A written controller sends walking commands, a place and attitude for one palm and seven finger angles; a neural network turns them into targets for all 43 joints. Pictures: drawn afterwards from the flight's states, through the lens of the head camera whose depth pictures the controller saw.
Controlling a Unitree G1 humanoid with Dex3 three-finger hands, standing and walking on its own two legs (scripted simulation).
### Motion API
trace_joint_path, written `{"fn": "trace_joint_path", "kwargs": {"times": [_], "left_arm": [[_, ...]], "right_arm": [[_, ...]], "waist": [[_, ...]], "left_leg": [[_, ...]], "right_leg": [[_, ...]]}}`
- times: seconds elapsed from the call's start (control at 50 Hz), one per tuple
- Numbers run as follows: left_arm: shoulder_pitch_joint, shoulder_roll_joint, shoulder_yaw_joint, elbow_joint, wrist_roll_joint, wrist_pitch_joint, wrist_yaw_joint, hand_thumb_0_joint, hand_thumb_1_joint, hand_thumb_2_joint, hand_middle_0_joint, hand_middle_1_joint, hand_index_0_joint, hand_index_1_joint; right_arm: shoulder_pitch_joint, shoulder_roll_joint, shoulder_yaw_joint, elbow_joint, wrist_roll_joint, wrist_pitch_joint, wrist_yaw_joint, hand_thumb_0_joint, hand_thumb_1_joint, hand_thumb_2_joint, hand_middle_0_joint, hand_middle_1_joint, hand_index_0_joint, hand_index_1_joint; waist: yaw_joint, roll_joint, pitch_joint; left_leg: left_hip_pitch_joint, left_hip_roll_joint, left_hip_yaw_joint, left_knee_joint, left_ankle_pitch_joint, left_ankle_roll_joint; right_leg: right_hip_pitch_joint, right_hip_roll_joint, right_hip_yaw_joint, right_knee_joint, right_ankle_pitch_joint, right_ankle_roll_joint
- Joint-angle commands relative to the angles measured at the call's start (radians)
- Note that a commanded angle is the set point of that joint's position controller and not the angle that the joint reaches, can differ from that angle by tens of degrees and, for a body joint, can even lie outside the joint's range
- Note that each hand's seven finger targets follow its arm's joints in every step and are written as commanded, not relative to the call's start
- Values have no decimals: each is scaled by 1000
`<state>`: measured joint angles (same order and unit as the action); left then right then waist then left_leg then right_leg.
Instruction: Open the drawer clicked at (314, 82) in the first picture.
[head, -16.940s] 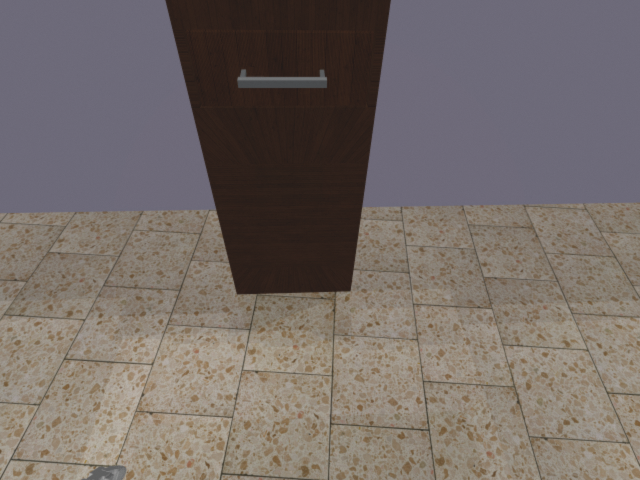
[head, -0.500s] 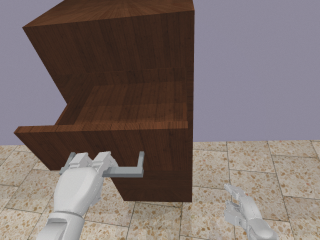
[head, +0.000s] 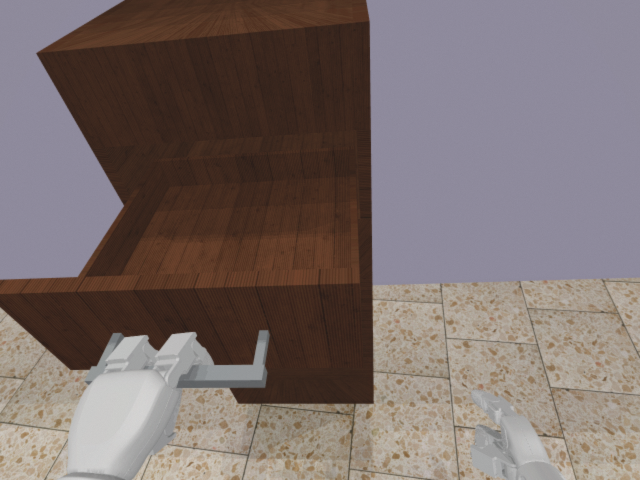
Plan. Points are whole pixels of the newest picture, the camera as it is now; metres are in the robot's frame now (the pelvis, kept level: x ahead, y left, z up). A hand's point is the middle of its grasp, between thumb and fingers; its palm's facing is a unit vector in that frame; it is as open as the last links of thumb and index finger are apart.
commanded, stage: pull the drawer open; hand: left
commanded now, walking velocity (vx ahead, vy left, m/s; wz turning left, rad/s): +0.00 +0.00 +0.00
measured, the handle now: (182, 359) +0.22 +0.18 +0.11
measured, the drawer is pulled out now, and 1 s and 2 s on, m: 0.29 0.29 0.29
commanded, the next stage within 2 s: open the thumb to release the handle in 0.10 s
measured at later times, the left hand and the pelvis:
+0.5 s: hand (144, 405) +0.17 +0.21 +0.09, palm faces +0.07 -0.18 -0.98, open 7.9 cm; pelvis -0.01 +0.01 +0.01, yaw +2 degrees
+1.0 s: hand (162, 410) +0.17 +0.19 +0.09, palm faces +0.14 -0.23 -0.96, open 13.8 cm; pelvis -0.02 +0.03 +0.00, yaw +2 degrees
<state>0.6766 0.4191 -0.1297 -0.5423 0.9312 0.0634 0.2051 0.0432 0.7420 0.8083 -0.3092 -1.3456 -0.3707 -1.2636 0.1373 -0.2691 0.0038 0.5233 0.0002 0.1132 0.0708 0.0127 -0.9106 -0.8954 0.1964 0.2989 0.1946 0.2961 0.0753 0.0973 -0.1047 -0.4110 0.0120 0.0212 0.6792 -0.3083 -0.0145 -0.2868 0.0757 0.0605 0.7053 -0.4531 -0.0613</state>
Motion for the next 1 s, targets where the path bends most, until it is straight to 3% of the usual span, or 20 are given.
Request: {"fn": "trace_joint_path", "kwargs": {"times": [0.0,0.04,0.06,0.16,0.18,0.2,0.24,0.28,0.34,0.4,0.54,0.58,0.76,0.78,0.84,0.86,0.9,0.94,0.96,0.98], "left_arm": [[17,130,163,-185,7,11,62,0,900,900,-400,-1350,-400,-1350],[17,166,209,-176,-5,18,65,0,900,900,-400,-1350,-400,-1350],[1,133,172,-182,3,17,60,0,900,900,-400,-1350,-400,-1350],[13,149,198,-165,-3,9,56,0,900,900,-400,-1350,-400,-1350],[-311,288,333,-70,21,7,71,0,900,900,-400,-1350,-400,-1350],[-311,241,312,-39,30,5,76,0,830,870,-395,-1342,-395,-1342],[-309,183,267,-10,-2,6,61,0,690,810,-385,-1327,-385,-1327],[-294,112,168,-30,-31,-1,22,0,550,750,-375,-1313,-375,-1313],[-252,172,200,-34,-35,10,-18,0,340,660,-360,-1290,-360,-1290],[-266,128,141,-40,8,1,-32,0,130,570,-345,-1268,-345,-1268],[-335,133,129,-122,19,-7,-25,0,-360,360,-310,-1215,-310,-1215],[-278,89,93,-101,29,-12,-22,0,-500,300,-300,-1200,-300,-1200],[-280,68,53,-145,47,24,-13,0,-500,300,-300,-1200,-300,-1200],[-150,-174,-203,-15,43,29,-41,0,-500,300,-300,-1200,-300,-1200],[-311,20,-62,-131,71,18,-20,0,-500,300,-300,-1200,-300,-1200],[-336,-28,-114,-142,106,31,-13,0,-500,300,-300,-1200,-300,-1200],[-348,-58,-138,-57,106,34,-16,0,-500,300,-300,-1200,-300,-1200],[-413,11,-75,-80,102,48,1,0,-500,300,-300,-1200,-300,-1200],[-428,-51,-135,-76,123,62,-1,0,-500,300,-300,-1200,-300,-1200],[-439,-75,-159,-27,109,66,-6,0,-500,300,-300,-1200,-300,-1200]], "right_arm": [[-207,-53,-22,-180,4,-62,-3,0,-900,-900,200,300,200,300],[-227,-59,-19,-182,10,-63,-10,0,-900,-900,200,300,200,300],[-212,-48,-16,-179,5,-64,-11,0,-900,-900,200,300,200,300],[-211,-48,-16,-170,7,-68,-16,0,-900,-900,200,300,200,300],[-216,-54,-12,-101,-1,-50,-43,0,-900,-900,200,300,200,300],[-231,-41,-19,-110,-8,-52,-56,0,-900,-900,200,300,200,300],[-237,-35,-22,-105,5,-71,-60,0,-900,-900,200,300,200,300],[-227,-38,-28,-105,5,-81,-62,0,-900,-900,200,300,200,300],[-245,-52,-17,-108,8,-72,-64,0,-900,-900,200,300,200,300],[-228,-45,-16,-105,-1,-66,-55,0,-900,-900,200,300,200,300],[-241,-47,-17,-123,0,-64,-45,0,-900,-900,200,300,200,300],[-223,-35,-17,-122,-3,-66,-39,0,-900,-900,200,300,200,300],[-227,-33,-10,-139,1,-52,-17,0,-900,-900,200,300,200,300],[-224,-12,-9,-148,1,-64,7,0,-900,-900,200,300,200,300],[-228,-41,-21,-157,4,-46,5,0,-900,-900,200,300,200,300],[-215,-23,-13,-163,-5,-48,11,0,-900,-900,200,300,200,300],[-208,-19,-14,-140,-2,-52,11,0,-900,-900,200,300,200,300],[-232,-24,-14,-143,6,-45,3,0,-900,-900,200,300,200,300],[-225,-8,-6,-143,-1,-46,6,0,-900,-900,200,300,200,300],[-231,-6,-8,-129,5,-46,4,0,-900,-900,200,300,200,300]], "waist": [[44,-110,-39],[52,-101,-51],[51,-106,-60],[55,-121,-66],[4,-161,6],[35,-126,10],[32,-60,-12],[24,-96,-57],[34,-125,-64],[31,-129,-38],[29,-69,-63],[34,-82,-60],[38,-45,-77],[14,-113,31],[19,-80,-48],[28,-76,-95],[11,-98,-34],[16,-70,-58],[22,-71,-88],[4,-101,-39]], "left_leg": [[173,-41,-7,-6,240,44],[172,-42,-6,-10,218,42],[173,-45,-4,-10,224,46],[173,-47,-1,-16,237,44],[152,-56,-9,-25,171,43],[169,-62,-10,-31,143,46],[218,-61,-16,-43,151,46],[239,-61,-15,-55,212,53],[232,-58,-10,-65,248,51],[235,-53,-10,-76,256,50],[273,-37,-19,-74,248,45],[274,-38,-21,-71,277,47],[264,-17,-29,-78,259,42],[236,-24,-36,-66,269,50],[225,-5,-34,-73,181,44],[238,-12,-32,-61,196,49],[234,-10,-43,-65,175,45],[222,-7,-44,-71,129,42],[237,-13,-42,-63,148,47],[232,-11,-50,-72,141,46]], "right_leg": [[-126,-61,51,-171,450,39],[-112,-57,73,-179,434,34],[-107,-66,53,-173,437,39],[-84,-66,57,-173,489,42],[-147,-58,86,-205,416,42],[-144,-57,90,-226,331,39],[-139,-50,79,-240,303,30],[-92,-58,41,-222,407,42],[-56,-58,45,-219,491,46],[-77,-58,22,-224,443,45],[-99,-47,12,-218,365,28],[-96,-47,-2,-214,378,28],[-117,-41,-39,-184,289,22],[-171,-36,-70,-163,277,27],[-166,-30,-39,-153,204,17],[-173,-40,-48,-151,184,15],[-200,-30,-51,-149,160,13],[-180,-28,-40,-138,150,7],[-185,-32,-49,-138,140,8],[-193,-29,-50,-147,140,10]]}}
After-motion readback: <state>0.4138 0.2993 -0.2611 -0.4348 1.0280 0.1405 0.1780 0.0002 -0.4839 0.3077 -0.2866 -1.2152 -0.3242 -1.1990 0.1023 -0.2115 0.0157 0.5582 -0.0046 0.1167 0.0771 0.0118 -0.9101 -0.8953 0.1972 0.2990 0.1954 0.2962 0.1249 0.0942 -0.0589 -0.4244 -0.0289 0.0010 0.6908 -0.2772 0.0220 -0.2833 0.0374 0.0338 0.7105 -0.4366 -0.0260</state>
